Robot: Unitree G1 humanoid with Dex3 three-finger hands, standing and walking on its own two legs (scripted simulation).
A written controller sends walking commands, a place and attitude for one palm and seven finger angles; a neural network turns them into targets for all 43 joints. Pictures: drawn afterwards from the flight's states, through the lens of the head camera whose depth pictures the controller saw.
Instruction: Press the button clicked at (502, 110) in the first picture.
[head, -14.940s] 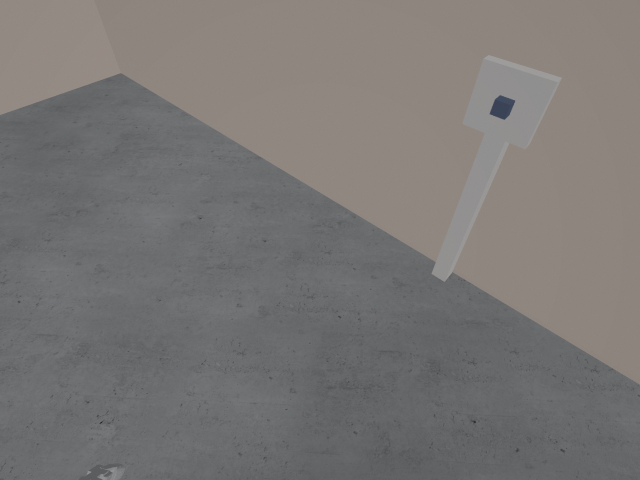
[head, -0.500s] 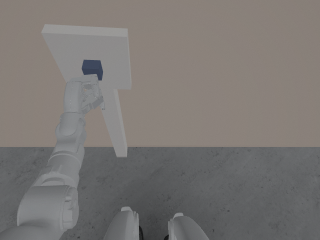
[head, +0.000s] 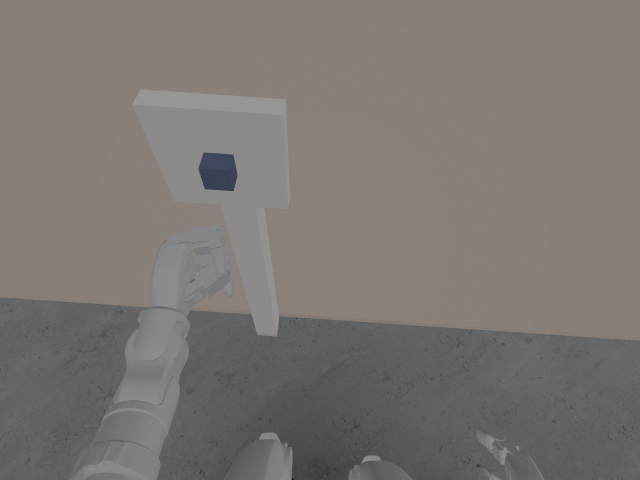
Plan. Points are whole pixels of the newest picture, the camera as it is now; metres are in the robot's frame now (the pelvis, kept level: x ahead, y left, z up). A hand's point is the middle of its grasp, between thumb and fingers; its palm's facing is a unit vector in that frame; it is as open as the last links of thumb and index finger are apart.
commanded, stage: draw the hand back to the body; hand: left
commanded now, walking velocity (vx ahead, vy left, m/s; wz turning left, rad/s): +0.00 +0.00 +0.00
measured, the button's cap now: (219, 170) +0.50 +0.16 +0.07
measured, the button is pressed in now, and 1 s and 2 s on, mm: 0 0 0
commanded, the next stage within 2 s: step back with the hand held close in 1.58 s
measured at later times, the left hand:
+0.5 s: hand (167, 294) +0.29 +0.17 +0.11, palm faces -0.03 -1.00 -0.04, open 3.1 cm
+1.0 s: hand (37, 315) +0.24 +0.23 +0.19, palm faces +0.28 -0.91 -0.30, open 3.1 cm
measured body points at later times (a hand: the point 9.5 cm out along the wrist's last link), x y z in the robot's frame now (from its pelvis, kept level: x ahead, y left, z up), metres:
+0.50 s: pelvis +0.00 -0.01 +0.03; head +0.03 -0.01 +0.48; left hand +0.29 +0.22 +0.11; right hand +0.14 -0.25 -0.06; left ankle +0.03 +0.07 -0.65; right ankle -0.02 -0.09 -0.65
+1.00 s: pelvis +0.02 +0.01 +0.08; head +0.01 +0.00 +0.53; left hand +0.21 +0.28 +0.20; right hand +0.23 -0.19 +0.01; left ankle +0.03 +0.07 -0.65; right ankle -0.02 -0.09 -0.65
